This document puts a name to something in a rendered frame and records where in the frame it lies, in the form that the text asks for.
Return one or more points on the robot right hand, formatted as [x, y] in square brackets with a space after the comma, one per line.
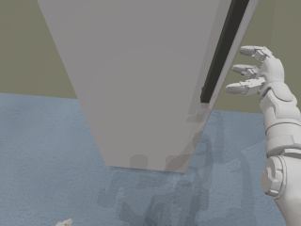
[270, 71]

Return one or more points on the handle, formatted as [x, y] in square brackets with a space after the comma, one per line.
[234, 17]

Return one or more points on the fridge door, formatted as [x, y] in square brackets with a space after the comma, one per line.
[138, 67]

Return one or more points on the right robot forearm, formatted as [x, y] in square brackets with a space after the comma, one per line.
[281, 120]

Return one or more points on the robot right upper arm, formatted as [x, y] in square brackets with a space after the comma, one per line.
[281, 179]

